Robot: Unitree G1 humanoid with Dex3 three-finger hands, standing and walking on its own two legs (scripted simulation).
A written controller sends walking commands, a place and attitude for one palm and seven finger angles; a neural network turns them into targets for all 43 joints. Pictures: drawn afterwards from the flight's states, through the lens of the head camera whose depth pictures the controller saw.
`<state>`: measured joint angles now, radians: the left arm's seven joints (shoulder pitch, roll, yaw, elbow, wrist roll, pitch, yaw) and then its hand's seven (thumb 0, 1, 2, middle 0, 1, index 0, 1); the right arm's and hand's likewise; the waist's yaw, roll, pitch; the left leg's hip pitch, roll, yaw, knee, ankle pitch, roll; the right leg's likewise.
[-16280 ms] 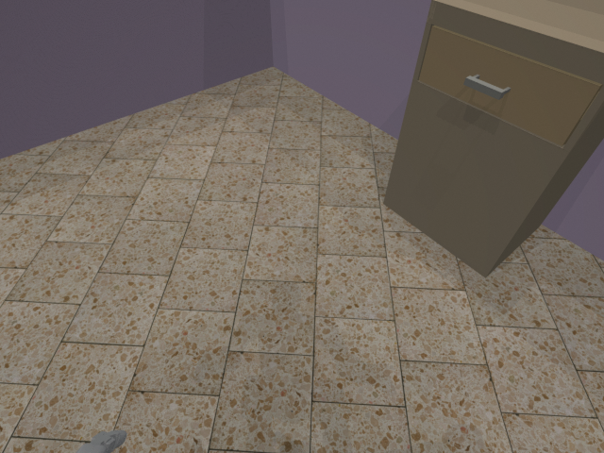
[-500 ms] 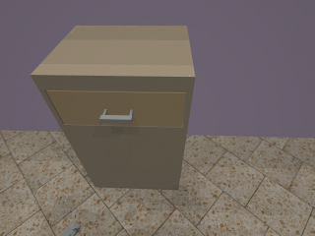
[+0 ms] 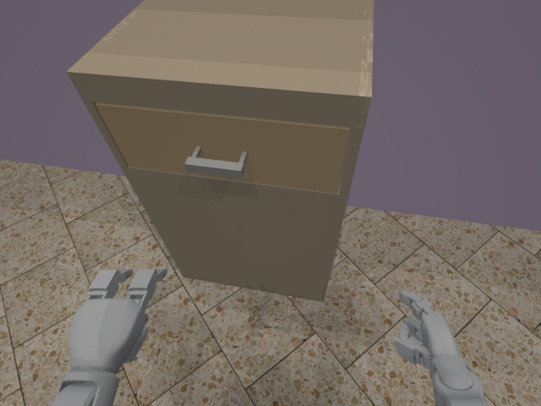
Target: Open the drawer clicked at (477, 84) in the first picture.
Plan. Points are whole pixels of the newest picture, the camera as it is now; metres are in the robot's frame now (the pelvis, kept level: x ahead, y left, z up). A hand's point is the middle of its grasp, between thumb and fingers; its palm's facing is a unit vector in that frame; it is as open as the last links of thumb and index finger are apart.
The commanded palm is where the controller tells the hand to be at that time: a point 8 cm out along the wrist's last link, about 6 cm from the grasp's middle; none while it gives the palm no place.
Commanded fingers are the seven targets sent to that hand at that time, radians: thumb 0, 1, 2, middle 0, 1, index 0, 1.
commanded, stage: raise the hand with hooked fingers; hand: left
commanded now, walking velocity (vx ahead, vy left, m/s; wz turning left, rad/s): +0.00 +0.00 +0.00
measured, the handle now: (217, 160) +0.55 +0.22 -0.01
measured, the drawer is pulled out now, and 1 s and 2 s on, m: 0.00 0.00 0.00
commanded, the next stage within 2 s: move the hooked fingers above the handle in 1.26 s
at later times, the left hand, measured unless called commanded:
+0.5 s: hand (130, 252) +0.28 +0.26 +0.07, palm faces +0.09 -0.07 -0.99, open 12.7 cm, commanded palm +0.25 +0.26 +0.12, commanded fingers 0.00 -0.45 0.32 -0.30 -1.17 -0.30 -1.17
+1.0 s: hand (119, 203) +0.32 +0.28 +0.12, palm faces +0.01 -0.05 -1.00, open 13.8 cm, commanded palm +0.29 +0.28 +0.17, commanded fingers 0.00 -0.50 0.30 -0.30 -1.20 -0.30 -1.20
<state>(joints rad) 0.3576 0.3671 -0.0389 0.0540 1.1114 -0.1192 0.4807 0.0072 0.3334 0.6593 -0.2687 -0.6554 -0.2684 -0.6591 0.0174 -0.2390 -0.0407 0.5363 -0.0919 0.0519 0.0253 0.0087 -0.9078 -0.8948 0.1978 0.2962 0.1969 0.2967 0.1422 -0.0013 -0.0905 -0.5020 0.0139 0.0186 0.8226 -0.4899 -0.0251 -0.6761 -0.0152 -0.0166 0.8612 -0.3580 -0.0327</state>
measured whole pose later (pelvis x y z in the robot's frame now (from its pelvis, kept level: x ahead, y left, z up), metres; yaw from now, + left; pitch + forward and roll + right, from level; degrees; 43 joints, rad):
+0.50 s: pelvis +0.02 +0.03 +0.02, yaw +0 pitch +6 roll +0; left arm 0.17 0.40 -0.04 0.00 1.03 -0.02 0.32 0.00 -0.23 0.41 -0.30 -1.03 -0.30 -1.03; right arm 0.17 -0.28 -0.06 0.63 -0.05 0.07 -0.01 0.01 -0.91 -0.89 0.20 0.30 0.20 0.30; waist 0.07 0.06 -0.04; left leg -0.31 0.00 0.03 0.63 -0.42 0.01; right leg -0.48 -0.02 -0.01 0.65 -0.29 0.00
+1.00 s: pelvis +0.01 +0.03 +0.04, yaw +0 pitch +3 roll +0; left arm -0.13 0.47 -0.06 0.11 0.97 0.00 0.05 0.00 -0.49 0.30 -0.32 -1.20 -0.32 -1.20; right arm 0.15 -0.23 0.01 0.62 -0.02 0.11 -0.01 0.01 -0.90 -0.89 0.20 0.30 0.20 0.30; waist 0.09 0.08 -0.01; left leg -0.17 -0.01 0.01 0.46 -0.34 0.01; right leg -0.32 -0.04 -0.02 0.48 -0.21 0.01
